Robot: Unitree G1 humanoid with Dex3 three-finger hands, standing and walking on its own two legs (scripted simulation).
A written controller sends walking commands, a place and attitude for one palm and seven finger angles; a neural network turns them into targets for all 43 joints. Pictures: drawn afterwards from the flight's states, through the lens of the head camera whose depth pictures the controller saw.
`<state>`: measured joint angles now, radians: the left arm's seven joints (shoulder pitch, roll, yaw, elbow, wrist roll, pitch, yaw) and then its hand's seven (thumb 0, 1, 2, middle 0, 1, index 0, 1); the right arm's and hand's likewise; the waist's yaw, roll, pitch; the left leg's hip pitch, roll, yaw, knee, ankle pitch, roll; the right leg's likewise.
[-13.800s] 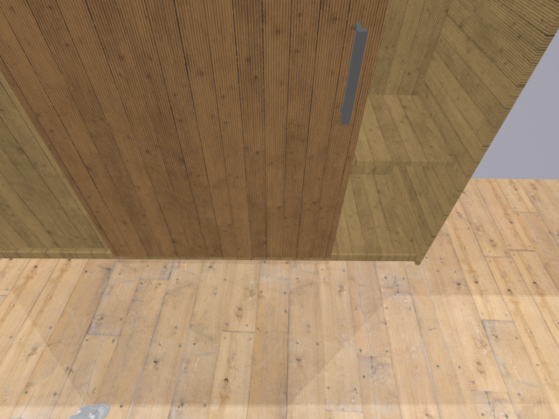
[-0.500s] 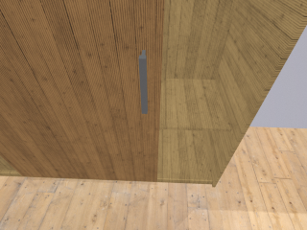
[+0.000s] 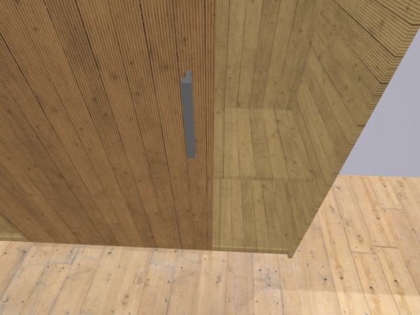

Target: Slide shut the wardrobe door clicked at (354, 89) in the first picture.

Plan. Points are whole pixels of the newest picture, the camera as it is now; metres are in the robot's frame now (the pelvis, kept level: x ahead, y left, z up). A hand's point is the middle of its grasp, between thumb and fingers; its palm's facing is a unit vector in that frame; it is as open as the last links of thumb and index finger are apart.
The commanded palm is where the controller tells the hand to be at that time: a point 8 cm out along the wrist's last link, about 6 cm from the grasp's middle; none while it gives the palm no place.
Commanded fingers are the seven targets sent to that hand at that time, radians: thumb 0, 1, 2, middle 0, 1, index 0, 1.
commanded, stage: come to a stop and stand still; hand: left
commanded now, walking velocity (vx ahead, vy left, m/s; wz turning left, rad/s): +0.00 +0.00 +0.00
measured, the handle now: (190, 117) +0.54 +0.08 +0.10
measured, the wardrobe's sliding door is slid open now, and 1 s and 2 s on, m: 0.38 0.38 0.38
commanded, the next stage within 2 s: look again from close up in 0.68 s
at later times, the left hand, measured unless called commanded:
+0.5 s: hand out of the picture +0.04 +0.14 -0.17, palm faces +0.02 -0.98 -0.19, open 7.3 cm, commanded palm none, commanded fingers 0.00 0.90 0.90 -0.20 -0.30 -0.20 -0.30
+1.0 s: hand out of the picture +0.05 +0.13 -0.17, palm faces +0.03 -0.98 -0.19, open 7.4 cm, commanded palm none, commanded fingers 0.00 0.90 0.90 -0.20 -0.30 -0.20 -0.30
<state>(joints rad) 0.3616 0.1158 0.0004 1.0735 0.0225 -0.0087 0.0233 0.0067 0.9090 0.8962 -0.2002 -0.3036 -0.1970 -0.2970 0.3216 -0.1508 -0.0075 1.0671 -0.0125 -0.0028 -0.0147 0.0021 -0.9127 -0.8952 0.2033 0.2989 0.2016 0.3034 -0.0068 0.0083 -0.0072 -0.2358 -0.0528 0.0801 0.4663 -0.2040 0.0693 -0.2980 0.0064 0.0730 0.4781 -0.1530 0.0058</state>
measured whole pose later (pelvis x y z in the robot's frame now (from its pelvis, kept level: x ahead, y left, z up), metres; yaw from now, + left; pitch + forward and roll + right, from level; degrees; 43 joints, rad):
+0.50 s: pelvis +0.04 -0.03 +0.01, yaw +0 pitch -1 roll +0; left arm 0.31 0.14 -0.01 1.10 0.01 -0.02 0.03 0.02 0.92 0.90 -0.20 -0.30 -0.20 -0.30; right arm 0.31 -0.14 0.01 1.12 -0.01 -0.02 -0.03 0.00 -0.91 -0.90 0.20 0.30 0.20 0.30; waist -0.02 0.00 0.02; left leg -0.16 -0.02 0.05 0.41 -0.23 0.03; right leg -0.22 0.04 0.05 0.43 -0.18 -0.03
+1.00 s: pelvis +0.06 -0.04 +0.01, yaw +1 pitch -1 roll +0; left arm 0.31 0.14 -0.01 1.11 0.01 -0.02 0.03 0.01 0.92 0.90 -0.20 -0.30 -0.20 -0.30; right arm 0.30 -0.15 0.02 1.14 -0.01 -0.03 -0.03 0.00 -0.91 -0.90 0.20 0.30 0.20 0.30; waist -0.01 0.01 0.02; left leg -0.13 0.00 0.04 0.39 -0.24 0.01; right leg -0.19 0.06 0.04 0.41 -0.20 -0.04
